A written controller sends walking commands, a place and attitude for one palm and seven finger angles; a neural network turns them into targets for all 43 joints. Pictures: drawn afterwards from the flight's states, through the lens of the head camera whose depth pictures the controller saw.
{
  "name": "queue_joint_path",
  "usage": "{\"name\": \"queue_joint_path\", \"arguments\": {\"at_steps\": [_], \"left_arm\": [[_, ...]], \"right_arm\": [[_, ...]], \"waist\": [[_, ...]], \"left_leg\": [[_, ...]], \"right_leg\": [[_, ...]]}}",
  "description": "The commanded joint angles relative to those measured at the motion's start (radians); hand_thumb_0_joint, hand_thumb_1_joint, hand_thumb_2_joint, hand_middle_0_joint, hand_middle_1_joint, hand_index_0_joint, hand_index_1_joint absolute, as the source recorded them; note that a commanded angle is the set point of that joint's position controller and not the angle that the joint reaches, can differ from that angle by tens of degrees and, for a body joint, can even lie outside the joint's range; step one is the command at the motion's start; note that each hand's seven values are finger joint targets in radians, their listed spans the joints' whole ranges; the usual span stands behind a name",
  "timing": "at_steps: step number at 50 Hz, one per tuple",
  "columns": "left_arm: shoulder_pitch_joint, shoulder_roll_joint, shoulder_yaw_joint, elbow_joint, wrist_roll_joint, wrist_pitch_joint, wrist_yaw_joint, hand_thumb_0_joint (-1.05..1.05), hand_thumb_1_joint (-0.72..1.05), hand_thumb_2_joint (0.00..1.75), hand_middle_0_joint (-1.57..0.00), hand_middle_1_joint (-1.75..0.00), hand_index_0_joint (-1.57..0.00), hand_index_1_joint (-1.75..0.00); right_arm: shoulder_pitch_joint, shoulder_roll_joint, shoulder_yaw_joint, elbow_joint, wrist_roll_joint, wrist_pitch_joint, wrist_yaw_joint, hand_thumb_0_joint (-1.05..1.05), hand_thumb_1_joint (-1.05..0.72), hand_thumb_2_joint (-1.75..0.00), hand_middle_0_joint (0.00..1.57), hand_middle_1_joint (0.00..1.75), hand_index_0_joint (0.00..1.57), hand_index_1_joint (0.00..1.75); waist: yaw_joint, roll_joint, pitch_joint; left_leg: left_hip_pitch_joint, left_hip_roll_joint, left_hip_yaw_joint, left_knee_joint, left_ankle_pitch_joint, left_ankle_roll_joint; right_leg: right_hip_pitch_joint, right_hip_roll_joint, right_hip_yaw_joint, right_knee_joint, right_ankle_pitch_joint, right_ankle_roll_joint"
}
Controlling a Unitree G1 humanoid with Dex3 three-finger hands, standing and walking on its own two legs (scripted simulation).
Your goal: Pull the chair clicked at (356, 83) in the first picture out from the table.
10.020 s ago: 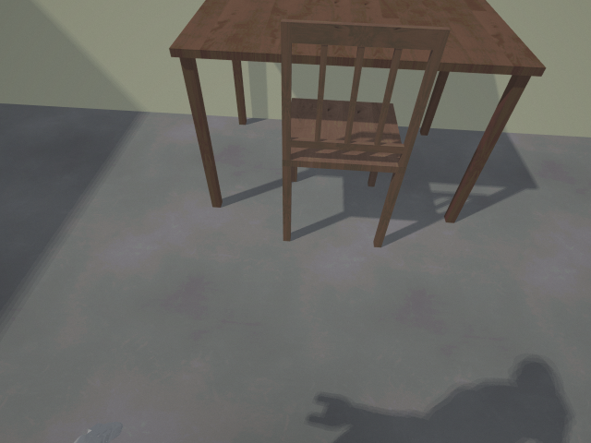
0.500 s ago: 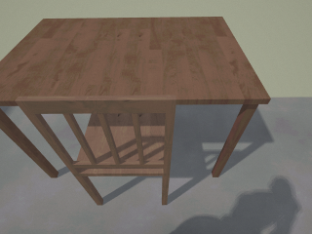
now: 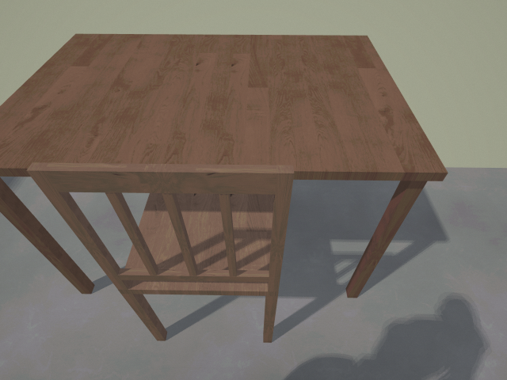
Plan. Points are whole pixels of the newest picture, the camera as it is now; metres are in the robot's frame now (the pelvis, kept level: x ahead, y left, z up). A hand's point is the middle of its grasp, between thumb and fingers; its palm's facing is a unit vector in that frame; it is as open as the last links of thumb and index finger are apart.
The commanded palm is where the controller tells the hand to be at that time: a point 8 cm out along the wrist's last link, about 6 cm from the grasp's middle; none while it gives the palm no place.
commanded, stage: look again from close up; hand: left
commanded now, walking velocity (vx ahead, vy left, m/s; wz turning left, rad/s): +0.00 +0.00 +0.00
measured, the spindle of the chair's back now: (183, 238) +0.40 +0.18 -0.08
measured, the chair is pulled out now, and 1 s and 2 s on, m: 0.00 0.00 0.00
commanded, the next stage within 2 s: raise the hand toward the chair's back in 1.02 s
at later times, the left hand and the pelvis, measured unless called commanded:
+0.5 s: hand out of the picture -0.01 +0.24 -0.18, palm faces -0.04 -0.98 -0.20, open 7.4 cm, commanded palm none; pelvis -0.03 +0.06 -0.01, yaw -2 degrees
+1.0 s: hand out of the picture -0.02 +0.22 -0.18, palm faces -0.02 -0.99 -0.15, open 7.4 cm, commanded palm none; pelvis -0.01 +0.07 +0.00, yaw -2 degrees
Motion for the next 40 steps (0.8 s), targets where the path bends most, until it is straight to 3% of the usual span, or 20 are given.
{"name": "queue_joint_path", "arguments": {"at_steps": [1, 2, 3, 4, 5, 6, 7, 8, 9, 10, 12, 13, 15, 18, 19, 21, 25, 31, 40], "left_arm": [[0.175, 0.167, 0.026, -0.046, 0.025, -0.054, 0.045, 0.0, 0.9, 0.9, -0.2, -0.3, -0.2, -0.3], [0.132, 0.153, 0.021, -0.072, 0.024, -0.054, 0.038, 0.0, 0.9, 0.9, -0.2, -0.3, -0.2, -0.3], [0.132, 0.153, 0.018, -0.076, 0.024, -0.053, 0.034, 0.0, 0.9, 0.9, -0.2, -0.3, -0.2, -0.3], [0.09, 0.166, 0.02, -0.105, 0.02, -0.047, 0.026, 0.0, 0.9, 0.9, -0.2, -0.3, -0.2, -0.3], [0.065, 0.157, 0.023, -0.127, 0.021, -0.043, 0.026, 0.0, 0.9, 0.9, -0.2, -0.3, -0.2, -0.3], [0.049, 0.146, 0.018, -0.136, 0.019, -0.038, 0.028, 0.0, 0.9, 0.9, -0.2, -0.3, -0.2, -0.3], [0.044, 0.129, 0.014, -0.142, 0.013, -0.027, 0.026, 0.0, 0.9, 0.9, -0.2, -0.3, -0.2, -0.3], [0.058, 0.108, 0.01, -0.15, 0.009, -0.016, 0.022, 0.0, 0.9, 0.9, -0.2, -0.3, -0.2, -0.3], [0.059, 0.102, 0.009, -0.151, 0.011, -0.005, 0.019, 0.0, 0.9, 0.9, -0.2, -0.3, -0.2, -0.3], [0.068, 0.096, 0.011, -0.157, 0.016, 0.0, 0.019, 0.0, 0.9, 0.9, -0.2, -0.3, -0.2, -0.3], [0.056, 0.116, 0.007, -0.147, 0.017, 0.008, 0.012, 0.0, 0.9, 0.9, -0.2, -0.3, -0.2, -0.3], [0.06, 0.121, 0.007, -0.149, 0.017, 0.009, 0.01, 0.0, 0.9, 0.9, -0.2, -0.3, -0.2, -0.3], [0.053, 0.128, 0.007, -0.155, 0.018, 0.013, 0.005, 0.0, 0.9, 0.9, -0.2, -0.3, -0.2, -0.3], [0.062, 0.126, 0.006, -0.164, 0.019, 0.013, 0.004, 0.0, 0.9, 0.9, -0.2, -0.3, -0.2, -0.3], [0.059, 0.129, 0.006, -0.167, 0.017, 0.014, 0.0, 0.0, 0.9, 0.9, -0.2, -0.3, -0.2, -0.3], [0.066, 0.127, 0.006, -0.172, 0.018, 0.012, 0.001, 0.0, 0.9, 0.9, -0.2, -0.3, -0.2, -0.3], [0.071, 0.13, 0.002, -0.168, 0.013, 0.005, 0.002, 0.0, 0.9, 0.9, -0.2, -0.3, -0.2, -0.3], [0.074, 0.13, -0.001, -0.15, 0.011, 0.002, 0.007, 0.0, 0.9, 0.9, -0.2, -0.3, -0.2, -0.3], [0.088, 0.122, -0.005, -0.123, 0.011, 0.002, 0.009, 0.0, 0.9, 0.9, -0.2, -0.3, -0.2, -0.3]], "right_arm": [[0.01, -0.051, -0.021, -0.149, 0.001, -0.012, 0.022, 0.0, -0.9, -0.9, 0.2, 0.3, 0.2, 0.3], [0.025, -0.052, -0.029, -0.142, -0.003, -0.009, 0.021, 0.0, -0.9, -0.9, 0.2, 0.3, 0.2, 0.3], [0.028, -0.032, -0.021, -0.139, 0.004, -0.014, 0.027, 0.0, -0.9, -0.9, 0.2, 0.3, 0.2, 0.3], [0.046, -0.042, -0.021, -0.144, 0.001, -0.012, 0.034, 0.0, -0.9, -0.9, 0.2, 0.3, 0.2, 0.3], [0.072, -0.04, -0.022, -0.154, 0.003, -0.015, 0.035, 0.0, -0.9, -0.9, 0.2, 0.3, 0.2, 0.3], [0.099, -0.049, -0.023, -0.143, 0.002, -0.02, 0.033, 0.0, -0.9, -0.9, 0.2, 0.3, 0.2, 0.3], [0.111, -0.07, -0.025, -0.137, 0.0, -0.025, 0.031, 0.0, -0.9, -0.9, 0.2, 0.3, 0.2, 0.3], [0.103, -0.097, -0.028, -0.142, -0.004, -0.028, 0.027, 0.0, -0.9, -0.9, 0.2, 0.3, 0.2, 0.3], [0.078, -0.111, -0.025, -0.148, -0.008, -0.03, 0.026, 0.0, -0.9, -0.9, 0.2, 0.3, 0.2, 0.3], [0.057, -0.116, -0.024, -0.159, -0.01, -0.024, 0.025, 0.0, -0.9, -0.9, 0.2, 0.3, 0.2, 0.3], [0.032, -0.096, -0.019, -0.161, -0.008, -0.017, 0.03, 0.0, -0.9, -0.9, 0.2, 0.3, 0.2, 0.3], [0.036, -0.096, -0.02, -0.166, -0.008, -0.015, 0.032, 0.0, -0.9, -0.9, 0.2, 0.3, 0.2, 0.3], [0.051, -0.107, -0.021, -0.165, -0.012, -0.014, 0.036, 0.0, -0.9, -0.9, 0.2, 0.3, 0.2, 0.3], [0.059, -0.119, -0.025, -0.164, -0.012, -0.019, 0.038, 0.0, -0.9, -0.9, 0.2, 0.3, 0.2, 0.3], [0.056, -0.124, -0.025, -0.163, -0.012, -0.022, 0.038, 0.0, -0.9, -0.9, 0.2, 0.3, 0.2, 0.3], [0.057, -0.132, -0.025, -0.163, -0.009, -0.027, 0.038, 0.0, -0.9, -0.9, 0.2, 0.3, 0.2, 0.3], [0.067, -0.126, -0.021, -0.146, -0.004, -0.039, 0.036, 0.0, -0.9, -0.9, 0.2, 0.3, 0.2, 0.3], [0.089, -0.108, -0.016, -0.107, 0.001, -0.044, 0.031, 0.0, -0.9, -0.9, 0.2, 0.3, 0.2, 0.3], [0.08, -0.099, -0.012, -0.074, 0.004, -0.042, 0.029, 0.0, -0.9, -0.9, 0.2, 0.3, 0.2, 0.3]], "waist": [[-0.013, -0.111, 0.039], [-0.026, -0.007, 0.008], [-0.023, -0.041, -0.03], [-0.022, -0.039, -0.08], [-0.04, -0.12, -0.098], [-0.05, -0.12, -0.106], [-0.047, -0.073, -0.088], [-0.027, 0.007, -0.066], [-0.008, 0.06, -0.021], [0.004, 0.043, 0.055], [0.003, 0.072, 0.146], [0.004, 0.052, 0.162], [0.003, 0.041, 0.169], [0.009, 0.004, 0.109], [0.013, 0.028, 0.096], [0.016, 0.008, 0.046], [0.013, 0.005, -0.019], [0.005, -0.009, -0.013], [0.001, -0.001, 0.033]], "left_leg": [[-0.233, -0.008, -0.049, 0.369, -0.123, 0.051], [-0.246, -0.006, -0.035, 0.373, -0.138, 0.061], [-0.229, 0.017, -0.027, 0.321, -0.144, 0.055], [-0.175, -0.002, 0.007, 0.281, -0.117, 0.049], [-0.143, -0.012, 0.005, 0.214, -0.093, 0.048], [-0.082, -0.011, -0.001, 0.127, -0.011, 0.05], [-0.041, 0.013, -0.035, 0.081, 0.08, 0.06], [-0.043, 0.064, -0.092, 0.079, 0.179, 0.083], [-0.086, 0.093, -0.129, 0.05, 0.165, 0.107], [-0.154, 0.096, -0.134, 0.042, 0.082, 0.114], [-0.214, 0.06, -0.147, -0.012, -0.065, 0.102], [-0.229, 0.053, -0.148, -0.031, -0.134, 0.099], [-0.242, 0.051, -0.164, -0.073, -0.222, 0.1], [-0.215, 0.061, -0.181, -0.102, -0.235, 0.106], [-0.207, 0.068, -0.191, -0.122, -0.23, 0.111], [-0.188, 0.077, -0.201, -0.121, -0.193, 0.116], [-0.099, 0.074, -0.181, -0.081, 0.006, 0.117], [-0.049, 0.064, -0.15, -0.034, 0.203, 0.111], [-0.037, 0.055, -0.135, -0.042, 0.198, 0.105]], "right_leg": [[-0.004, -0.3, 0.23, 0.028, 1.285, 0.133], [0.019, -0.288, 0.187, 0.055, 1.251, 0.068], [0.02, -0.267, 0.168, 0.05, 1.092, -0.005], [0.025, -0.244, 0.155, 0.069, 0.956, -0.039], [-0.002, -0.23, 0.141, 0.082, 0.814, -0.043], [-0.038, -0.209, 0.139, 0.117, 0.689, -0.032], [-0.093, -0.173, 0.132, 0.144, 0.51, -0.009], [-0.147, -0.136, 0.128, 0.127, 0.301, 0.016], [-0.171, -0.106, 0.122, 0.094, 0.118, 0.026], [-0.19, -0.097, 0.134, 0.052, 0.02, 0.023], [-0.231, -0.099, 0.151, 0.034, -0.074, 0.015], [-0.244, -0.098, 0.155, 0.021, -0.115, 0.014], [-0.255, -0.093, 0.151, 0.029, -0.146, 0.014], [-0.228, -0.093, 0.136, 0.052, -0.109, 0.023], [-0.22, -0.091, 0.127, 0.06, -0.093, 0.023], [-0.192, -0.095, 0.119, 0.074, -0.056, 0.029], [-0.175, -0.111, 0.126, 0.068, 0.023, 0.032], [-0.171, -0.129, 0.135, 0.054, 0.103, 0.035], [-0.18, -0.14, 0.138, 0.025, 0.111, 0.037]]}}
